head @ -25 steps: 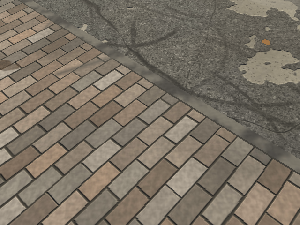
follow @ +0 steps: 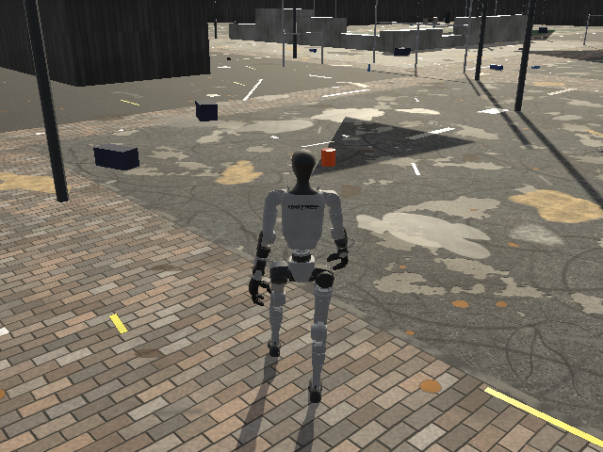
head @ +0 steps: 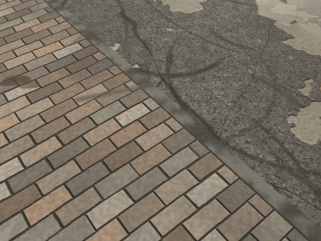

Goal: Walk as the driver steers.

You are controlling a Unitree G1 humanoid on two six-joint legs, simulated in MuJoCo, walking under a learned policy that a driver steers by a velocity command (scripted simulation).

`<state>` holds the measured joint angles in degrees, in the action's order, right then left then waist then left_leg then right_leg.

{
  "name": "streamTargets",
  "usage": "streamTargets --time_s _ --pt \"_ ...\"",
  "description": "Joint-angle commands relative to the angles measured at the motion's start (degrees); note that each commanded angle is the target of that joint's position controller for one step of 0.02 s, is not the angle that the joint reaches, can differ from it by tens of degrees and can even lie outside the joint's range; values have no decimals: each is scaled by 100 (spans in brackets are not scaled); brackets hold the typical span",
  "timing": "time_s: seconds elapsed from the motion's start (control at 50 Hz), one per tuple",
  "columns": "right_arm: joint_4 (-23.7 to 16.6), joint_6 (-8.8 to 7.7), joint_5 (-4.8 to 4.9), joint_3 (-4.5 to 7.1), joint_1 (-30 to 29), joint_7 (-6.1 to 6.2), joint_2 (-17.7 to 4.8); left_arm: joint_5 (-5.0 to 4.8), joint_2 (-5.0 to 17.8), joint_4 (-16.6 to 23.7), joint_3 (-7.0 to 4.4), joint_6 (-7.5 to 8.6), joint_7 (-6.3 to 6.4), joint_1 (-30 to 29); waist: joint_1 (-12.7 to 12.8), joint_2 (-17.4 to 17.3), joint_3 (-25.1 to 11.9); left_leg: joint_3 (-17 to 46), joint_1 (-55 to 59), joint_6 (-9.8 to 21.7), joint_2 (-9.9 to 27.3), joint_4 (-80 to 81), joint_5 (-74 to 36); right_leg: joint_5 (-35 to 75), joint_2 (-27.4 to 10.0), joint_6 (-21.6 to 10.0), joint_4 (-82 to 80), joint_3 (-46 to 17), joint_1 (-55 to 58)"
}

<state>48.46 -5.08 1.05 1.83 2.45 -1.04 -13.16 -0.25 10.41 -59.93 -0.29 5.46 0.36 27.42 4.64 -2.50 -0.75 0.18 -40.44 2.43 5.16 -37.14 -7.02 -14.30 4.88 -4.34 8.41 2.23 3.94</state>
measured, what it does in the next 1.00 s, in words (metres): walks ahead: left foot, then right foot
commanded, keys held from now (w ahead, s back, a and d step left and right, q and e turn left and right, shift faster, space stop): w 1.00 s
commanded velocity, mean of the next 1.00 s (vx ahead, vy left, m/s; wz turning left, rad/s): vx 0.50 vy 0.00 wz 0.00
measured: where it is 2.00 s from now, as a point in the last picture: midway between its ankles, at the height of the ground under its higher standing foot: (188, 123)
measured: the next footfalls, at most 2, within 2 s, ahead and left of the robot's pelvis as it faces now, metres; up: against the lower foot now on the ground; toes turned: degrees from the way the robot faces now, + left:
left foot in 0.16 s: +0.29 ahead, +0.13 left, +0.00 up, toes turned +2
right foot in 0.68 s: +0.58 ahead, -0.12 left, +0.00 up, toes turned -3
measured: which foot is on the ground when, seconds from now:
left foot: up 0.00-0.14, down 0.16-0.70, up 0.72-1.00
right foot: down 0.00-0.16, up 0.18-0.66, down 0.68-1.00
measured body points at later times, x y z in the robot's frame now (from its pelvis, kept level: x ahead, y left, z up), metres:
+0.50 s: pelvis +0.30 +0.03 +0.00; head +0.32 +0.03 +0.45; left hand +0.47 +0.28 -0.11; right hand +0.29 -0.22 -0.14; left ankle +0.25 +0.12 -0.74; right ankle +0.47 -0.15 -0.68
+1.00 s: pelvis +0.57 -0.04 +0.01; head +0.59 -0.05 +0.46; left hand +0.58 +0.22 -0.13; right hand +0.72 -0.30 -0.11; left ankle +0.72 +0.15 -0.67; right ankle +0.54 -0.12 -0.74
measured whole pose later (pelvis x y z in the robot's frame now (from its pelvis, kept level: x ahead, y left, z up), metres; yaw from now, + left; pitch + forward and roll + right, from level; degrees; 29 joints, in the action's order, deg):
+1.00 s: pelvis +0.57 -0.04 +0.01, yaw +0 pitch +2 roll -1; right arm 51.5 -4.2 0.4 3.7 6.9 0.3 -15.2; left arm 0.1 12.6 -55.5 -2.7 5.5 -0.7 20.8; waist 2.9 -2.5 -0.6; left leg 2.4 -40.3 1.4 7.7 -49.0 1.2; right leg -9.4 3.7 -4.2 12.6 3.4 -4.9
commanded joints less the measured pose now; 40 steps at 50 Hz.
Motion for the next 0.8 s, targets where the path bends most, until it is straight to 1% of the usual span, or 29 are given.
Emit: streamTargets --time_s 0.02,0.06,0.08,0.1,0.12,0.14,0.16,0.18,0.2,0.22,0.24,0.26,0.28,0.3,0.32,0.36,0.42,0.48,0.56,0.62,0.64,0.66,0.68,0.7,0.72,0.74,0.76,0.78,0.8 --pt "-632 -140 32 -9 -1114 -114 -202 -18 847 44 -182 -42 46 505 79 527 823 -123 -508 55 -118 506 137 2069 -1743 -572 -88 -715 200" --pt "-747 -196 48 -23 -1285 -195 -218 -12 921 35 -219 -98 61 520 33 583 826 -195 -422 175 -203 697 507 2647 -1867 -571 200 -690 526" --pt "-756 -222 47 -7 -1203 -221 -267 -3 982 71 -238 -116 66 427 -80 651 728 -284 -111 261 -310 791 729 3310 -1876 -533 433 -635 575" --pt "-718 -237 38 42 -964 -224 -378 13 1062 115 -258 -128 69 336 -249 791 498 -411 429 350 -489 810 927 4341 -1864 -483 766 -604 592" --pt "-606 -244 35 129 -484 -201 -556 34 1142 149 -280 -150 67 255 -515 971 131 -550 1168 462 -708 795 1078 5438 -1815 -427 1327 -569 594" --pt "-305 -242 50 274 564 -159 -833 67 1144 219 -269 -179 48 60 -1048 1027 -455 -574 2529 658 -815 917 896 5955 -1591 -289 2437 -403 231" --pt "-14 -213 -27 397 1804 -84 -1221 119 1065 403 -207 -144 15 -151 -1534 779 -1293 421 4620 1043 77 683 787 4585 -1356 -134 4080 -326 -1195" --pt "161 -168 -148 498 2461 -72 -1628 86 228 413 19 -9 -90 616 -1176 -770 -2352 3324 6974 2056 1684 1007 1789 334 -226 280 6494 -315 -3684" --pt "224 -142 -130 355 2404 -56 -1126 -47 555 310 -54 177 -119 438 -1286 -685 -2434 4326 6835 1973 1791 1794 2008 -1597 -162 123 7261 -1233 -4321" --pt "152 -140 -64 271 1769 -41 -877 -221 1010 596 -187 266 -124 -241 -1108 -599 -1298 3297 5831 1610 1560 1987 1853 -1245 -553 32 7323 -1066 -4727" --pt "28 -148 -45 198 1146 -54 -672 -240 1083 740 -208 283 -77 -680 -868 -66 -698 2427 4708 1420 1345 2218 1299 -669 -888 37 7034 -837 -4519" --pt "-6 -169 -85 136 844 -102 -473 -174 1030 767 -255 237 -20 -854 -657 240 -324 1872 3873 1294 1093 2442 905 -376 -1056 65 6700 -717 -4265" --pt "30 -197 -135 98 727 -132 -364 -117 867 753 -273 140 7 -678 -411 101 -205 1443 3335 1186 865 2640 828 -171 -1240 79 6396 -749 -3863" --pt "93 -203 -139 94 734 -158 -329 -98 686 720 -260 46 18 -515 -302 -20 -129 1234 3005 1178 739 2799 828 -99 -1291 110 6205 -719 -3628" --pt "174 -215 -126 107 830 -156 -387 -92 569 711 -252 -20 30 -451 -247 -53 -30 1031 2769 1219 676 2910 656 -72 -1317 155 6054 -647 -3570" --pt "306 -229 -142 148 1019 -96 -593 -51 623 876 -281 -79 56 -768 -219 -62 181 749 2583 1269 639 3058 361 261 -1396 281 5601 -580 -3859" --pt "421 -173 -115 183 1354 31 -750 7 651 1150 -291 -57 46 -1567 -418 -13 299 514 2815 1164 551 3095 254 1233 -1419 386 4418 -496 -4289" --pt "501 -129 -55 202 1641 91 -879 -22 550 1321 -243 -10 -14 -2266 -648 -23 353 276 2975 974 431 3083 434 1981 -1192 380 3176 -301 -4010" --pt "702 -63 18 239 2032 108 -957 -87 637 1547 -227 14 -127 -2915 -849 -75 509 394 3714 922 744 2854 771 1828 -1067 308 2465 -311 -4098" --pt "756 22 26 290 2007 137 -1031 -88 810 1646 -276 72 -222 -2912 -699 -132 448 515 4215 792 1005 2449 468 1193 -974 81 2167 -295 -3876" --pt "738 55 23 304 1901 143 -1074 -87 907 1592 -325 93 -232 -2642 -515 -190 295 468 4247 720 982 2134 -132 1018 -847 -5 2081 -177 -3421" --pt "708 90 9 285 1781 145 -1036 -73 1078 1406 -433 103 -220 -2015 -168 -158 -70 267 4161 597 755 1374 -1024 962 -647 -128 1978 0 -2550" --pt "639 107 -54 206 1768 147 -837 -53 1416 1095 -590 108 -177 -937 240 55 -774 -10 3533 416 403 22 -1033 1098 -835 -356 2110 -223 -1029" --pt "505 31 -125 33 2301 113 -297 65 2045 961 -734 86 -144 -101 193 1281 -1691 -368 1452 33 -369 -2304 971 775 -2293 -1111 1978 -2419 1245" --pt "588 -116 -39 -33 2474 73 -154 6 1839 890 -671 65 -182 64 159 2011 -2225 275 174 -56 -890 -3527 3902 4 -2861 -1613 961 -4490 1965" --pt "507 -217 108 124 2013 47 -786 -33 1424 964 -538 86 -188 -347 145 1451 -1496 641 -407 79 -492 -4035 3720 -324 -2668 -1296 867 -3954 1401" --pt "364 -257 158 148 1536 51 -895 -27 1185 1101 -465 83 -176 -865 21 1059 -898 493 -462 172 -174 -3928 3178 -38 -2456 -1056 800 -3076 576" --pt "335 -234 93 163 1314 91 -830 7 1026 1168 -406 84 -196 -1308 -173 627 -474 377 -205 155 77 -3553 2688 470 -2214 -935 602 -2439 -289" --pt "346 -159 16 209 1305 128 -785 46 857 1189 -357 103 -216 -1532 -360 624 -266 402 129 143 260 -3169 2385 792 -1985 -826 411 -1995 -843"
Over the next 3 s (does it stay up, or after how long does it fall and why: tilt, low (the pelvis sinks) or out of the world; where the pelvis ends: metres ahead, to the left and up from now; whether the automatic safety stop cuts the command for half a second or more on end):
stays up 1.29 -0.05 0.00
